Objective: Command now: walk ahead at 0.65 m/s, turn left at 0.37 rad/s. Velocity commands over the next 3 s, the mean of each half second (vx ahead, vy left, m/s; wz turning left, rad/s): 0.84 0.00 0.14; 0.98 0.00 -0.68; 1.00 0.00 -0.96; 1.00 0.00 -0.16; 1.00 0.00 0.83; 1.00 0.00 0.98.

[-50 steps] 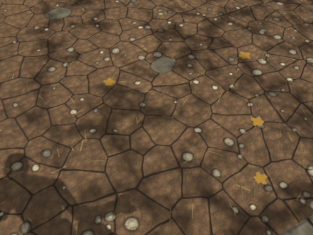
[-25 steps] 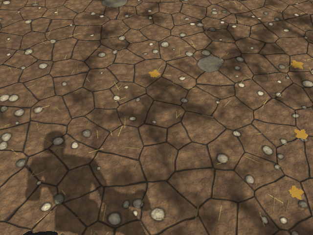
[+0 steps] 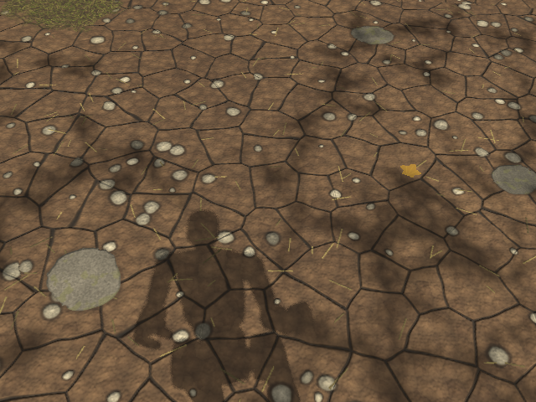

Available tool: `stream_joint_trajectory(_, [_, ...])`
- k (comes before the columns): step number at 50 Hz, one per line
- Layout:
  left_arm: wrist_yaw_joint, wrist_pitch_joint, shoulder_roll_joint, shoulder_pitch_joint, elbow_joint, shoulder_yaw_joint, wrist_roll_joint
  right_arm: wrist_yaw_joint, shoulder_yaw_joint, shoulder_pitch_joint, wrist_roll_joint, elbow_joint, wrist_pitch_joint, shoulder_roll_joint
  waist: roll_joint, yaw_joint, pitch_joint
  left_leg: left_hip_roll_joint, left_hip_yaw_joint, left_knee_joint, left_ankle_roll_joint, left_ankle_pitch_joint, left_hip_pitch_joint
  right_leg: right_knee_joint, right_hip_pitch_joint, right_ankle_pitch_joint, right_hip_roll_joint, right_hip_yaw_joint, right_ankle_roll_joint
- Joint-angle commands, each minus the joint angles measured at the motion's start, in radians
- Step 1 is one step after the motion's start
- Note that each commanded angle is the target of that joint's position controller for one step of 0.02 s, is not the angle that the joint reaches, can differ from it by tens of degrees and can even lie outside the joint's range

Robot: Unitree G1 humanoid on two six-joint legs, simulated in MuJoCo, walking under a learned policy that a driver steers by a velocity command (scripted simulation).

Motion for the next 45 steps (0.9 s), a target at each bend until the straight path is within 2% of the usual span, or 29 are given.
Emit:
stream_joint_trajectory(1, [0.005, 0.003, 0.178, -0.058, -0.090, 0.064, -0.072, -0.038, -0.094, 0.033, 0.032, -0.015, 0.108, -0.253, 0.146, -0.013, -0.058, 0.250, -0.330, -0.160, 0.153, -0.026, 0.089, -0.156, 0.038, 0.021, 0.026, -0.006, -0.072])
stream_joint_trajectory(4, [0.022, 0.012, 0.113, 0.176, -0.008, 0.063, -0.041, -0.048, -0.066, -0.102, 0.050, -0.030, 0.122, -0.153, 0.058, 0.139, -0.006, 0.199, -0.225, 0.035, 0.084, 0.062, -0.250, -0.386, 0.472, 0.108, 0.003, 0.023, -0.144])
stream_joint_trajectory(5, [0.031, 0.007, 0.173, 0.237, 0.007, 0.078, -0.016, -0.049, -0.042, -0.114, 0.052, -0.040, 0.107, -0.058, -0.170, 0.167, 0.018, 0.087, -0.050, 0.334, 0.023, -0.036, -0.447, -0.514, 0.624, -0.058, -0.181, 0.263, -0.195])
stream_joint_trajectory(6, [0.020, 0.005, 0.252, 0.232, 0.015, 0.108, -0.038, -0.057, -0.042, -0.162, 0.026, -0.085, 0.095, -0.083, -0.234, 0.157, 0.092, 0.015, 0.054, 0.462, 0.007, -0.247, -0.687, -0.551, 0.615, -0.088, -0.340, 0.582, -0.309])
stream_joint_trajectory(7, [0.009, -0.005, 0.218, 0.213, 0.018, 0.111, -0.056, -0.063, -0.054, -0.221, -0.002, -0.090, 0.085, -0.130, -0.116, 0.154, 0.144, 0.111, 0.033, 0.528, -0.011, -0.204, -0.741, -0.565, 0.533, -0.098, -0.418, 0.634, -0.379])
stream_joint_trajectory(8, [0.002, -0.017, 0.167, 0.168, 0.010, 0.100, -0.061, -0.057, -0.063, -0.243, -0.001, -0.075, 0.078, -0.152, -0.036, 0.139, 0.140, 0.137, 0.025, 0.524, -0.031, -0.124, -0.687, -0.573, 0.482, -0.094, -0.375, 0.567, -0.375])
stream_joint_trajectory(9, [0.001, -0.024, 0.148, 0.130, 0.008, 0.093, -0.060, -0.046, -0.066, -0.235, 0.004, -0.063, 0.078, -0.153, -0.038, 0.117, 0.133, 0.152, 0.029, 0.513, -0.053, -0.073, -0.636, -0.591, 0.441, -0.090, -0.329, 0.494, -0.351])
stream_joint_trajectory(11, [0.006, -0.042, 0.157, 0.113, 0.023, 0.092, -0.064, -0.025, -0.068, -0.239, -0.004, -0.057, 0.087, -0.153, -0.087, 0.102, 0.129, 0.155, 0.070, 0.507, -0.085, 0.005, -0.581, -0.629, 0.393, 0.001, -0.258, 0.375, -0.327])
stream_joint_trajectory(12, [0.008, -0.059, 0.192, 0.151, 0.046, 0.105, -0.036, -0.024, -0.075, -0.234, -0.011, -0.032, 0.089, -0.162, -0.082, 0.111, 0.114, 0.143, 0.063, 0.540, -0.074, 0.114, -0.552, -0.610, 0.393, 0.139, -0.247, 0.305, -0.326])
stream_joint_trajectory(14, [0.010, -0.068, 0.190, 0.191, 0.072, 0.105, -0.039, -0.023, -0.081, -0.249, -0.016, -0.016, 0.095, -0.171, -0.069, 0.107, 0.088, 0.139, 0.085, 0.547, -0.067, 0.169, -0.564, -0.576, 0.434, 0.298, -0.219, 0.225, -0.301])
stream_joint_trajectory(15, [0.014, -0.081, 0.198, 0.278, 0.115, 0.109, -0.041, -0.027, -0.097, -0.317, -0.014, -0.021, 0.091, -0.190, -0.062, 0.132, 0.116, 0.159, -0.006, 0.501, -0.064, 0.213, -0.691, -0.553, 0.547, 0.224, -0.211, 0.225, -0.276])
stream_joint_trajectory(17, [0.013, -0.096, 0.196, 0.308, 0.138, 0.109, -0.040, -0.023, -0.100, -0.364, -0.011, -0.015, 0.087, -0.193, -0.099, 0.140, 0.147, 0.165, -0.001, 0.438, -0.071, 0.254, -0.750, -0.552, 0.589, 0.255, -0.210, 0.201, -0.262])
stream_joint_trajectory(18, [0.018, -0.105, 0.196, 0.261, 0.139, 0.108, -0.045, -0.009, -0.094, -0.397, -0.003, -0.026, 0.085, -0.187, -0.085, 0.106, 0.188, 0.178, 0.046, 0.308, -0.079, 0.366, -0.636, -0.600, 0.427, 0.143, -0.181, 0.155, -0.255])
stream_joint_trajectory(21, [0.027, -0.107, 0.177, 0.212, 0.139, 0.096, -0.047, 0.035, -0.081, -0.413, -0.014, 0.000, 0.082, -0.145, -0.062, 0.084, 0.191, 0.244, 0.150, 0.241, -0.052, 0.659, -0.353, -0.625, 0.223, 0.060, -0.176, 0.099, -0.261])
stream_joint_trajectory(25, [0.037, -0.076, 0.188, 0.249, 0.165, 0.095, -0.031, 0.011, -0.075, -0.475, -0.007, 0.041, 0.079, -0.154, -0.070, 0.138, 0.211, 0.284, 0.198, 0.091, -0.057, 0.608, -0.271, -0.484, 0.304, 0.179, -0.164, 0.108, -0.245])
stream_joint_trajectory(28, [0.058, -0.025, 0.185, 0.283, 0.186, 0.086, 0.010, -0.037, -0.071, -0.298, -0.018, 0.117, 0.067, -0.153, -0.043, 0.102, 0.100, 0.313, 0.176, -0.129, -0.081, 0.640, -0.118, -0.130, 0.487, 0.389, -0.116, 0.117, -0.236])
stream_joint_trajectory(30, [0.075, 0.010, 0.175, 0.278, 0.200, 0.094, -0.014, -0.067, -0.086, 0.029, -0.038, 0.236, 0.058, -0.193, 0.017, -0.040, -0.028, 0.321, 0.138, -0.257, -0.082, 0.683, 0.221, 0.448, 0.395, 0.478, -0.067, 0.137, -0.233])
stream_joint_trajectory(31, [0.067, 0.007, 0.136, 0.197, 0.184, 0.097, -0.035, -0.065, -0.107, 0.199, -0.051, 0.302, 0.050, -0.253, 0.190, -0.125, -0.066, 0.372, 0.126, -0.250, -0.061, 0.744, 0.492, 0.857, 0.125, -0.127, 0.059, 0.098, -0.218])
stream_joint_trajectory(32, [0.053, -0.023, 0.060, 0.212, 0.156, 0.076, -0.060, -0.036, -0.100, 0.295, -0.069, 0.347, 0.036, -0.315, 0.334, -0.075, -0.085, 0.387, 0.222, 0.203, -0.158, 1.129, 0.727, 1.104, -0.249, -0.486, 0.078, 0.168, -0.234])
stream_joint_trajectory(33, [0.065, -0.052, 0.046, 0.361, 0.165, 0.067, -0.100, -0.026, -0.096, 0.321, -0.046, 0.343, 0.029, -0.278, 0.396, -0.002, -0.248, 0.514, 0.101, 0.369, -0.146, 1.324, 0.900, 1.128, -0.437, -0.392, 0.017, 0.206, -0.237])
stream_joint_trajectory(34, [0.072, -0.050, 0.084, 0.269, 0.181, 0.072, -0.094, -0.031, -0.111, 0.326, -0.036, 0.326, 0.035, -0.257, 0.312, -0.088, -0.288, 0.552, -0.005, 0.215, -0.111, 0.836, 0.877, 1.066, -0.577, -0.238, -0.021, 0.124, -0.232])
stream_joint_trajectory(35, [0.066, -0.039, 0.063, 0.173, 0.142, 0.064, -0.060, -0.045, -0.128, 0.280, -0.035, 0.334, 0.032, -0.303, 0.398, -0.071, -0.268, 0.638, -0.193, -0.003, -0.028, 0.128, 0.704, 1.101, -0.626, -0.113, -0.047, 0.063, -0.217])
stream_joint_trajectory(36, [0.042, -0.034, 0.115, 0.028, 0.139, 0.081, -0.031, -0.048, -0.081, 0.115, -0.033, 0.283, 0.014, -0.150, 0.165, -0.052, -0.112, 0.542, -0.092, -0.145, -0.074, -0.097, 0.411, 0.870, -0.510, 0.124, -0.099, 0.064, -0.217])
stream_joint_trajectory(37, [0.015, -0.016, 0.086, -0.002, 0.114, 0.077, -0.028, -0.058, -0.083, 0.078, -0.040, 0.293, -0.005, -0.172, 0.259, -0.001, -0.027, 0.616, -0.148, -0.142, -0.030, -0.004, 0.261, 0.874, -0.485, 0.160, -0.119, 0.043, -0.203])
stream_joint_trajectory(38, [-0.016, -0.001, 0.042, -0.066, 0.103, 0.063, -0.042, -0.058, -0.061, 0.038, -0.024, 0.331, -0.022, -0.091, 0.144, 0.063, 0.124, 0.541, 0.011, -0.197, -0.068, 0.193, 0.044, 0.677, -0.394, 0.234, -0.154, 0.046, -0.177])
stream_joint_trajectory(39, [-0.041, 0.013, 0.001, -0.097, 0.068, 0.052, -0.039, -0.065, -0.062, -0.023, -0.011, 0.320, -0.036, -0.108, 0.185, 0.104, 0.154, 0.527, 0.070, -0.264, -0.055, 0.102, -0.093, 0.516, -0.285, 0.290, -0.161, 0.061, -0.157])
stream_joint_trajectory(41, [-0.053, 0.019, 0.002, -0.120, 0.049, 0.048, -0.040, -0.075, -0.058, -0.084, -0.006, 0.317, -0.055, -0.087, 0.195, 0.148, 0.192, 0.508, 0.183, -0.285, -0.057, 0.267, -0.116, 0.382, -0.249, 0.396, -0.162, 0.058, -0.161])
stream_joint_trajectory(43, [-0.055, 0.026, 0.028, -0.201, 0.047, 0.046, -0.048, -0.079, -0.058, -0.037, -0.005, 0.334, -0.049, -0.076, 0.116, 0.104, 0.165, 0.442, 0.349, -0.342, -0.077, 0.488, 0.056, 0.256, -0.265, 0.340, -0.127, -0.042, -0.204])
stream_joint_trajectory(45, [-0.051, 0.024, 0.036, -0.258, 0.003, 0.040, -0.044, -0.085, -0.057, 0.017, -0.001, 0.347, -0.028, -0.107, 0.062, 0.111, 0.207, 0.450, 0.430, -0.298, -0.090, 0.815, 0.126, 0.089, -0.194, 0.272, -0.078, -0.139, -0.260])
Next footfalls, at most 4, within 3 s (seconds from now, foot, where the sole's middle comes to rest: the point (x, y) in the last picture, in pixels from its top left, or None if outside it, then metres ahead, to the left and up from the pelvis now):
0.10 right None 0.04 -0.12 -0.78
0.62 left None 0.45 0.24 -0.96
1.02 right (245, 325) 0.81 0.05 -0.96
1.44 left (277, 209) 1.27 -0.08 -0.96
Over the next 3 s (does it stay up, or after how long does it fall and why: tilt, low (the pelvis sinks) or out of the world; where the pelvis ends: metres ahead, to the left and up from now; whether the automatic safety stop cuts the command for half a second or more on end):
stays up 2.09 -0.96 -0.18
